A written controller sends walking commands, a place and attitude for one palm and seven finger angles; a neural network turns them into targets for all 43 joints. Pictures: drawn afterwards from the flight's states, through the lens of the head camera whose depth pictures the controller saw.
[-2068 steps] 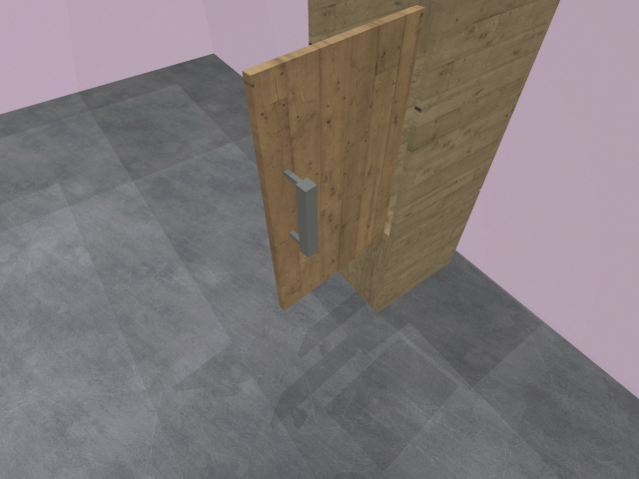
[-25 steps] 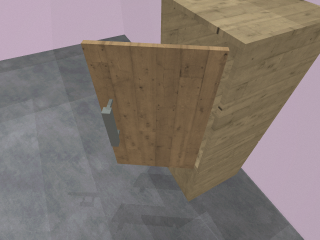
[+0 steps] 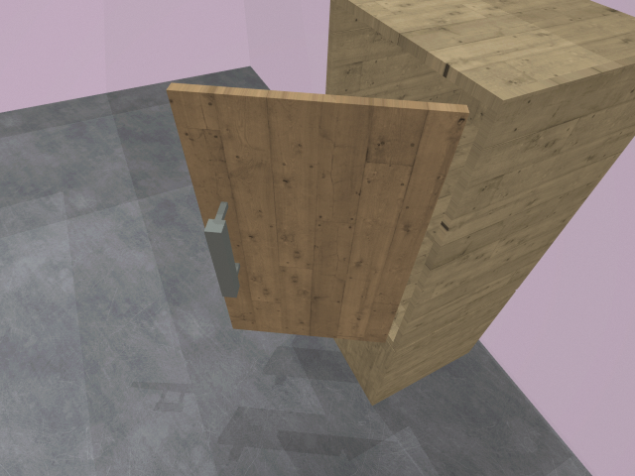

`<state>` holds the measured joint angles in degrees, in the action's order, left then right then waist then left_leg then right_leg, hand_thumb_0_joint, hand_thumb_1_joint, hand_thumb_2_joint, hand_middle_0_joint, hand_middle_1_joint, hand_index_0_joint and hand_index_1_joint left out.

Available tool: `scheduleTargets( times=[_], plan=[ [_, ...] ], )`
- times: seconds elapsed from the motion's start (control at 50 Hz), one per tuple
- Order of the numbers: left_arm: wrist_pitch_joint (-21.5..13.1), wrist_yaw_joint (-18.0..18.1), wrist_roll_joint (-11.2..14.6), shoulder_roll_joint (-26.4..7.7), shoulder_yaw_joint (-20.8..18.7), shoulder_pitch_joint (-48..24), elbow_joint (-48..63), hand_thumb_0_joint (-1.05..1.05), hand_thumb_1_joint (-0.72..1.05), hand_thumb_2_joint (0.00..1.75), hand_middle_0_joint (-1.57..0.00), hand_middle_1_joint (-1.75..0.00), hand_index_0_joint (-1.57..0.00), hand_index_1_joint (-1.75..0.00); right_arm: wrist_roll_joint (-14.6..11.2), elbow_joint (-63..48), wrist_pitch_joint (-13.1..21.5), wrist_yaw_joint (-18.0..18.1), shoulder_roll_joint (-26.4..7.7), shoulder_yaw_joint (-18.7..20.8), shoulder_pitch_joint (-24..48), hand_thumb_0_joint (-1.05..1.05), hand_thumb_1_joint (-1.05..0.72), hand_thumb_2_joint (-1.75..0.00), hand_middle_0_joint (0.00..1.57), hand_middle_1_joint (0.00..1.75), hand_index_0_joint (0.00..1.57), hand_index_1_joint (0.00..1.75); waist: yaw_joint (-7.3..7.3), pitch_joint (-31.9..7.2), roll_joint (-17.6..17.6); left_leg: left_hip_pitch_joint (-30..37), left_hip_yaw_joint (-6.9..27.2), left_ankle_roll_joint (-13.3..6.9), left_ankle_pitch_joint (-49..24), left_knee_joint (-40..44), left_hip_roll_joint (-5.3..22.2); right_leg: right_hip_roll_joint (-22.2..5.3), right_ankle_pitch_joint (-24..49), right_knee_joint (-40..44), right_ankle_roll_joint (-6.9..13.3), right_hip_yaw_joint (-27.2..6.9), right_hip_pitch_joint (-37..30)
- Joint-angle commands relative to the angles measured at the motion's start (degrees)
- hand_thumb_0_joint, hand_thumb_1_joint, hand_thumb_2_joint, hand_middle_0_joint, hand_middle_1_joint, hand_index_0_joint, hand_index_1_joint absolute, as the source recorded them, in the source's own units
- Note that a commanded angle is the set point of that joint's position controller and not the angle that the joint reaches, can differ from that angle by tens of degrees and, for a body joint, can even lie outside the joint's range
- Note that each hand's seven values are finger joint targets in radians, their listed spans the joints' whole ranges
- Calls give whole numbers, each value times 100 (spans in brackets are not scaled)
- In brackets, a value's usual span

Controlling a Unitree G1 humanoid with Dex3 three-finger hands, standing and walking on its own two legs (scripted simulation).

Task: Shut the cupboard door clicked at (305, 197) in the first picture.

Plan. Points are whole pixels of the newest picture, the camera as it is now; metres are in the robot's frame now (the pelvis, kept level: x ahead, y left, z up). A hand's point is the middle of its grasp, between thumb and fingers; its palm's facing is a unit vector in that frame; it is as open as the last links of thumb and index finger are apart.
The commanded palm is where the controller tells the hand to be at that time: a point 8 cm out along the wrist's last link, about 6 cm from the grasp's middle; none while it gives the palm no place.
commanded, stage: look again from close up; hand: left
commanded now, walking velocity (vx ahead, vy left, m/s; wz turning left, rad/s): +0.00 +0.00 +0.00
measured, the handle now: (227, 251) +0.45 +0.18 -0.02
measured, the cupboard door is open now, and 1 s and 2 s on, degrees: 58 58 58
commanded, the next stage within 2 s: raise the hand and make a fist in 0.38 s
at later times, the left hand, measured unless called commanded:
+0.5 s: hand out of the picture +0.00 +0.17 -0.18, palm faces +0.02 -0.98 -0.18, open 7.3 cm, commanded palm +0.10 +0.22 -0.08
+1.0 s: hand out of the picture +0.09 +0.18 -0.08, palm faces +0.12 -0.99 -0.06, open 5.7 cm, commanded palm +0.11 +0.22 -0.06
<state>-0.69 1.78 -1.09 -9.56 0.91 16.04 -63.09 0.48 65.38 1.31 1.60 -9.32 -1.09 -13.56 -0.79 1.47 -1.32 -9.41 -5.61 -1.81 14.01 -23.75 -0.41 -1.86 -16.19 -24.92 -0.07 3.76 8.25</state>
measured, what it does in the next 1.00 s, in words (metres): lowers itself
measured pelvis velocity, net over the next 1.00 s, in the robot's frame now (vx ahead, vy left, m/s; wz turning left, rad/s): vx -0.07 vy -0.03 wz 0.06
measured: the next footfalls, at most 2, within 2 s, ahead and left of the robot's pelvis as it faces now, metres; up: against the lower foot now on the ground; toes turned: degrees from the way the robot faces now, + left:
none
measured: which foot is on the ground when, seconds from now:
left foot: down 0.00-1.00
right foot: down 0.00-1.00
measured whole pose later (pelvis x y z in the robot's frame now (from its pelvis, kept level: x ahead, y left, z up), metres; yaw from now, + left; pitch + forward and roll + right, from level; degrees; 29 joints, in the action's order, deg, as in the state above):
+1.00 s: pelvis -0.07 -0.03 -0.11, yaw +3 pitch +13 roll -1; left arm -33.1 -18.2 16.1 -13.2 -10.0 28.1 -5.3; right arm -1.0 29.9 15.8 1.4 -16.1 3.5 -8.2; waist -3.0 -6.9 -1.5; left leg -55.2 0.4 0.6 28.2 -70.3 2.5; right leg -1.6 -32.1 -70.1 3.8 8.1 51.1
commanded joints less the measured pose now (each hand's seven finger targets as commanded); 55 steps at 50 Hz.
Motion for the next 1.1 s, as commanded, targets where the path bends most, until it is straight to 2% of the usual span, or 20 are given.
scheduleTargets(
  times=[0.0,0.44,0.46,0.48,0.5,0.52,0.54,0.56,0.6,0.64,0.68,0.72,0.76,0.82,0.84,0.9,0.92,0.98,1.04,1.08],
  plan=[
    [-94,50,29,-615,-131,331,125,0,90,90,-20,-30,-20,-30,15,-163,100,17,-587,107,-257,0,-90,-90,20,30,20,30,33,22,84,63,679,-40,-1277,384,679,-511,1268,364,183,-498,94],
    [-80,59,27,-493,-127,455,30,0,90,90,-20,-30,-20,-30,11,-66,99,46,-474,104,-400,0,-90,-90,20,30,20,30,15,183,53,78,689,-56,-1331,449,661,-524,1268,435,184,-463,90],
    [-185,272,-51,-524,-77,747,-118,0,90,90,-20,-30,-20,-30,-48,-492,117,-23,-679,126,-42,0,-90,-90,20,30,20,30,-64,391,192,-323,558,115,-2057,-691,734,-740,2854,381,94,-725,388],
    [-1741,256,813,-3599,-2190,-4168,9298,0,90,90,-20,-30,-20,-30,-134,-2218,1183,497,-1830,329,-670,0,-90,-90,20,30,20,30,1038,-2005,563,1676,664,-42,-2997,-441,433,18,2787,-602,12,-47,468],
    [-1257,286,862,-1105,-197,-362,7490,0,90,90,-22,-32,-22,-32,-415,-2092,1650,593,-1139,-41,-255,0,-90,-90,20,30,20,30,340,-2449,2414,2259,664,72,-3751,-480,394,303,1143,-1205,114,76,776],
    [-948,496,1032,-975,-415,-372,7273,0,90,90,-24,-34,-24,-34,-248,-1840,1795,539,-1107,63,-124,0,-90,-90,20,30,20,30,144,-2223,1757,1621,726,342,-4203,-220,506,298,441,-870,166,104,805],
    [-268,427,1003,521,347,1086,5664,0,90,90,-25,-36,-25,-36,-304,-1708,1812,314,-889,149,-120,0,-90,-90,20,30,20,30,288,-1351,1260,931,797,287,-3591,-101,511,160,255,-822,85,95,1137],
    [-419,420,1110,194,306,-31,6736,0,90,90,-27,-38,-27,-38,-343,-2123,1861,201,-1196,303,-212,0,-90,-90,20,30,20,30,376,-679,1016,246,880,253,-2302,-293,436,90,474,-670,82,104,1165],
    [-921,211,957,-8,-2,-106,6009,0,90,90,-31,-42,-31,-42,-211,-2507,1940,135,-1291,376,22,0,-90,-90,20,30,20,30,565,333,-106,-954,918,175,-683,-725,168,85,405,-564,95,253,1849],
    [-1561,-229,1037,169,-338,1019,4770,0,90,90,-35,-46,-35,-46,-151,-2867,1945,35,-1204,468,135,0,-90,-90,20,30,20,30,249,382,-1417,-1830,875,177,-227,-1277,41,128,-98,-973,114,328,2450],
    [-2420,-936,1373,182,-690,2004,4430,0,90,90,-38,-50,-38,-50,-88,-3164,1942,-61,-1170,600,308,0,-90,-90,20,30,20,30,-143,-200,-2248,-2616,702,226,72,-1906,-70,126,-358,-1537,108,160,2710],
    [-3170,-1761,1622,-179,-1131,2356,4385,0,90,90,-42,-54,-42,-54,-107,-3469,1868,-218,-1183,685,422,0,-90,-90,20,30,20,30,-422,-849,-1649,-3017,555,324,-5,-2401,-184,-6,210,-2105,162,-171,2475],
    [-3742,-2418,1737,-729,-1539,1877,4705,0,90,90,-46,-58,-46,-58,-133,-3820,1822,-291,-1215,708,585,0,-90,-90,20,30,20,30,-400,-1394,-717,-3416,456,330,27,-2941,-238,-121,449,-2609,191,-489,2535],
    [-3744,-2389,1730,-1481,-2055,1027,5832,0,90,90,-51,-64,-51,-64,-148,-4197,1660,-235,-1186,705,775,0,-90,-90,20,30,20,30,-516,-1816,746,-3683,319,190,416,-3317,-205,-37,-650,-2898,263,-714,3050],
    [-3738,-2304,1787,-1399,-1877,572,6448,0,90,90,-53,-66,-53,-66,-153,-4395,1646,-218,-1186,666,843,0,-90,-90,20,30,20,30,-420,-1927,1118,-3660,365,153,637,-3358,-166,-19,-1110,-2904,270,-769,3289],
    [-4050,-1950,1910,-1356,-1680,-459,8113,0,90,90,-58,-72,-58,-72,-145,-4408,1702,-92,-1116,596,647,0,-90,-90,20,30,20,30,-22,-2342,1407,-3329,591,33,852,-3681,-24,83,-1486,-2884,253,-823,3760],
    [-4151,-1921,1968,-1236,-1396,-873,8683,0,90,90,-60,-74,-60,-74,-125,-4390,1729,-22,-1115,554,591,0,-90,-90,20,30,20,30,206,-2429,1132,-3405,661,-16,897,-3845,15,133,-1503,-2916,215,-883,3878],
    [-4090,-2106,2026,-897,-834,-546,8311,0,90,90,-66,-80,-66,-80,-193,-4192,1808,160,-1200,500,436,0,-90,-90,20,30,20,30,500,-1913,497,-3920,708,-34,1271,-4168,86,152,-2131,-2668,150,-1071,4137],
    [-3380,-2504,2002,-905,-588,-390,7348,0,90,90,-71,-86,-71,-86,-300,-4118,1783,306,-1289,421,324,0,-90,-90,20,30,20,30,594,-1481,170,-4302,752,-54,1485,-4227,107,149,-2446,-2487,89,-1086,4188],
    [-2617,-2653,1901,-1023,-721,15,6736,0,90,90,-75,-90,-75,-90,-388,-4210,1690,348,-1301,428,298,0,-90,-90,20,30,20,30,438,-1429,-164,-4464,737,-59,1540,-4071,114,87,-2685,-2292,36,-1119,3995]
  ],
)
